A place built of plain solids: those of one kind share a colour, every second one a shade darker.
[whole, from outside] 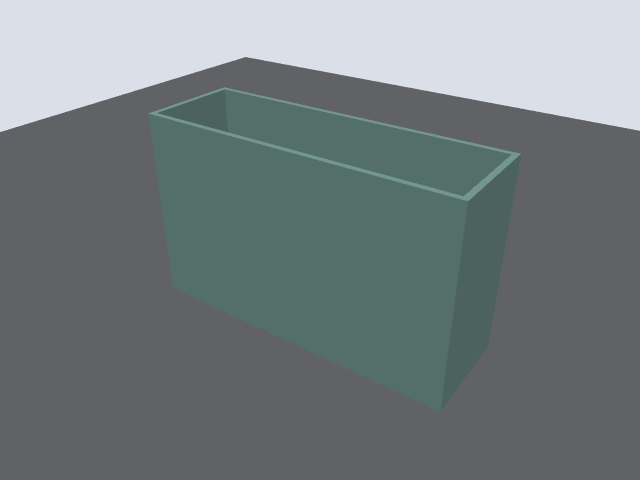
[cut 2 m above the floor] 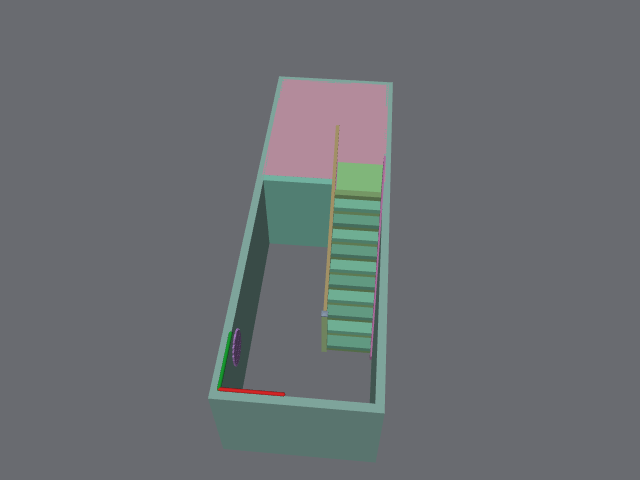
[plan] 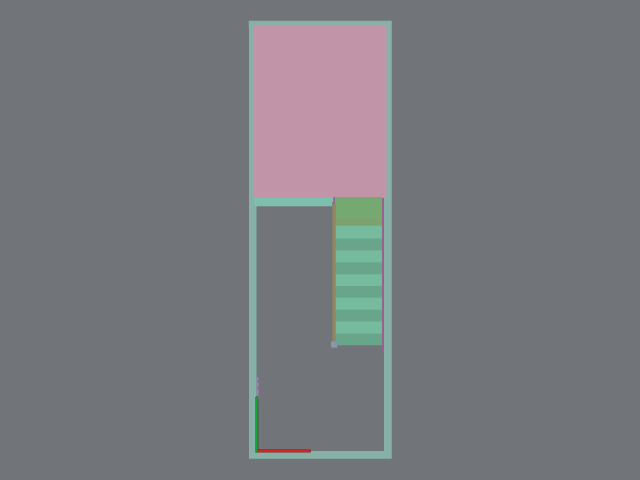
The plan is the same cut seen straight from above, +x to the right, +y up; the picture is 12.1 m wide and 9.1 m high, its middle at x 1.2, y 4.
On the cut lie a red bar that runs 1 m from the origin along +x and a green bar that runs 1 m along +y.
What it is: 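A row house's entrance hall, a dwelling of no particular year; the hall below, the landing 2.59 m above it, and between them a joiner's timber flight of 13 risers of about 0.199 m on goings of about 0.225 m, 0.89 m clear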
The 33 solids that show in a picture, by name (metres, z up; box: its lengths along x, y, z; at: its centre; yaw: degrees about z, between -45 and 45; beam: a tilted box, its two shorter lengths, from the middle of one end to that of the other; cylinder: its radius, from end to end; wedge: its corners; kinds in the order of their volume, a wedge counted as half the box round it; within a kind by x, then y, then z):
{
 "upper_1": {"box": [2.51, 3.26, 2.64], "at": [1.21, 6.43, 1.27]},
 "wall_1": {"box": [0.15, 8.31, 5.17], "at": [-0.07, 4.0, 2.54]},
 "wall_2": {"box": [2.71, 0.15, 5.17], "at": [1.21, -0.07, 2.54]},
 "wall_3": {"box": [2.71, 0.15, 5.17], "at": [1.21, 8.09, 2.54]},
 "wall_4": {"box": [0.15, 8.31, 5.17], "at": [2.48, 4.0, 2.54]},
 "carriage_1": {"wedge": [[1.48, 2.05, -0.05], [1.48, 2.05, 0.01], [1.48, 4.82, -0.05], [1.48, 4.82, 2.46], [2.38, 2.05, -0.05], [2.38, 2.05, 0.01], [2.38, 4.82, -0.05], [2.38, 4.82, 2.46]]},
 "upper_edge_1": {"box": [1.48, 0.16, 2.64], "at": [0.69, 4.72, 1.27]},
 "rail_1": {"wedge": [[1.44, 2.06, 1.1], [1.44, 2.06, 1.18], [1.44, 4.68, 3.42], [1.44, 4.68, 3.5], [1.5, 2.06, 1.1], [1.5, 2.06, 1.18], [1.5, 4.68, 3.42], [1.5, 4.68, 3.5]]},
 "riser_1": {"wedge": [[1.45, 2.02, -0.05], [1.45, 2.02, 0.11], [1.45, 2.27, 0.08], [1.45, 2.27, 0.11], [2.39, 2.02, -0.05], [2.39, 2.02, 0.11], [2.39, 2.27, 0.08], [2.39, 2.27, 0.11]]},
 "riser_2": {"wedge": [[1.45, 2.24, 0.17], [1.45, 2.24, 0.31], [1.45, 2.5, 0.28], [1.45, 2.5, 0.31], [2.39, 2.24, 0.17], [2.39, 2.24, 0.31], [2.39, 2.5, 0.28], [2.39, 2.5, 0.31]]},
 "riser_3": {"wedge": [[1.45, 2.47, 0.37], [1.45, 2.47, 0.5], [1.45, 2.72, 0.48], [1.45, 2.72, 0.51], [2.39, 2.47, 0.37], [2.39, 2.47, 0.5], [2.39, 2.72, 0.48], [2.39, 2.72, 0.51]]},
 "riser_4": {"wedge": [[1.45, 2.69, 0.57], [1.45, 2.69, 0.71], [1.45, 2.95, 0.68], [1.45, 2.95, 0.71], [2.39, 2.69, 0.57], [2.39, 2.69, 0.71], [2.39, 2.95, 0.68], [2.39, 2.95, 0.71]]},
 "riser_5": {"wedge": [[1.45, 2.92, 0.77], [1.45, 2.92, 0.9], [1.45, 3.17, 0.88], [1.45, 3.17, 0.9], [2.39, 2.92, 0.77], [2.39, 2.92, 0.9], [2.39, 3.17, 0.88], [2.39, 3.17, 0.9]]},
 "riser_6": {"wedge": [[1.45, 3.14, 0.97], [1.45, 3.14, 1.1], [1.45, 3.4, 1.08], [1.45, 3.4, 1.1], [2.39, 3.14, 0.97], [2.39, 3.14, 1.1], [2.39, 3.4, 1.08], [2.39, 3.4, 1.1]]},
 "riser_7": {"wedge": [[1.45, 3.37, 1.17], [1.45, 3.37, 1.3], [1.45, 3.63, 1.28], [1.45, 3.63, 1.3], [2.39, 3.37, 1.17], [2.39, 3.37, 1.3], [2.39, 3.63, 1.28], [2.39, 3.63, 1.3]]},
 "riser_8": {"wedge": [[1.45, 3.6, 1.36], [1.45, 3.6, 1.5], [1.45, 3.85, 1.48], [1.45, 3.85, 1.5], [2.39, 3.6, 1.37], [2.39, 3.6, 1.5], [2.39, 3.85, 1.48], [2.39, 3.85, 1.5]]},
 "riser_9": {"wedge": [[1.45, 3.82, 1.56], [1.45, 3.82, 1.7], [1.45, 4.08, 1.68], [1.45, 4.08, 1.7], [2.39, 3.82, 1.56], [2.39, 3.82, 1.7], [2.39, 4.08, 1.68], [2.39, 4.08, 1.7]]},
 "riser_10": {"wedge": [[1.45, 4.05, 1.76], [1.45, 4.05, 1.9], [1.45, 4.3, 1.88], [1.45, 4.3, 1.9], [2.39, 4.05, 1.76], [2.39, 4.05, 1.9], [2.39, 4.3, 1.88], [2.39, 4.3, 1.9]]},
 "riser_11": {"wedge": [[1.45, 4.27, 1.96], [1.45, 4.27, 2.1], [1.45, 4.53, 2.08], [1.45, 4.53, 2.1], [2.39, 4.27, 1.96], [2.39, 4.27, 2.1], [2.39, 4.53, 2.08], [2.39, 4.53, 2.1]]},
 "string_1": {"wedge": [[2.38, 1.88, -0.05], [2.38, 1.88, 0.13], [2.38, 4.8, -0.05], [2.38, 4.8, 2.71], [2.41, 1.88, -0.05], [2.41, 1.88, 0.13], [2.41, 4.8, -0.05], [2.41, 4.8, 2.71]]},
 "tread_1": {"wedge": [[1.44, 2.0, 0.1], [1.44, 2.0, 0.2], [1.44, 2.27, 0.1], [1.44, 2.27, 0.2], [2.39, 2.0, 0.1], [2.39, 2.0, 0.2], [2.39, 2.27, 0.1], [2.39, 2.27, 0.2]]},
 "tread_2": {"wedge": [[1.44, 2.23, 0.3], [1.44, 2.23, 0.4], [1.44, 2.5, 0.3], [1.44, 2.5, 0.4], [2.39, 2.23, 0.3], [2.39, 2.23, 0.4], [2.39, 2.5, 0.3], [2.39, 2.5, 0.4]]},
 "tread_3": {"wedge": [[1.44, 2.45, 0.5], [1.44, 2.45, 0.6], [1.44, 2.72, 0.5], [1.44, 2.72, 0.6], [2.39, 2.45, 0.5], [2.39, 2.45, 0.6], [2.39, 2.72, 0.5], [2.39, 2.72, 0.6]]},
 "tread_4": {"wedge": [[1.44, 2.68, 0.7], [1.44, 2.68, 0.8], [1.44, 2.95, 0.7], [1.44, 2.95, 0.8], [2.39, 2.68, 0.7], [2.39, 2.68, 0.8], [2.39, 2.95, 0.7], [2.39, 2.95, 0.8]]},
 "tread_5": {"wedge": [[1.44, 2.9, 0.9], [1.44, 2.9, 1.0], [1.44, 3.17, 0.9], [1.44, 3.17, 1.0], [2.39, 2.9, 0.9], [2.39, 2.9, 1.0], [2.39, 3.17, 0.9], [2.39, 3.17, 1.0]]},
 "tread_6": {"wedge": [[1.44, 3.13, 1.1], [1.44, 3.13, 1.2], [1.44, 3.4, 1.1], [1.44, 3.4, 1.2], [2.39, 3.13, 1.1], [2.39, 3.13, 1.2], [2.39, 3.4, 1.1], [2.39, 3.4, 1.2]]},
 "tread_7": {"wedge": [[1.44, 3.35, 1.29], [1.44, 3.35, 1.39], [1.44, 3.63, 1.3], [1.44, 3.63, 1.4], [2.39, 3.35, 1.29], [2.39, 3.35, 1.39], [2.39, 3.63, 1.3], [2.39, 3.63, 1.4]]},
 "tread_8": {"wedge": [[1.44, 3.58, 1.49], [1.44, 3.58, 1.59], [1.44, 3.85, 1.49], [1.44, 3.85, 1.59], [2.39, 3.58, 1.49], [2.39, 3.58, 1.59], [2.39, 3.85, 1.49], [2.39, 3.85, 1.59]]},
 "tread_9": {"wedge": [[1.44, 3.8, 1.69], [1.44, 3.8, 1.79], [1.44, 4.08, 1.69], [1.44, 4.08, 1.79], [2.39, 3.8, 1.69], [2.39, 3.8, 1.79], [2.39, 4.08, 1.69], [2.39, 4.08, 1.79]]},
 "tread_10": {"wedge": [[1.44, 4.03, 1.89], [1.44, 4.03, 1.99], [1.44, 4.3, 1.89], [1.44, 4.3, 1.99], [2.39, 4.03, 1.89], [2.39, 4.03, 1.99], [2.39, 4.3, 1.89], [2.39, 4.3, 1.99]]},
 "newel_foot_1": {"box": [0.1, 0.1, 1.32], "at": [1.47, 2.02, 0.61]},
 "wall_mirror_1": {"box": [0.034, 0.58, 0.1], "at": [0.02, 1.11, 1.42]},
 "wall_mirror_2": {"box": [0.034, 0.56, 0.1], "at": [0.02, 1.11, 1.51]}
}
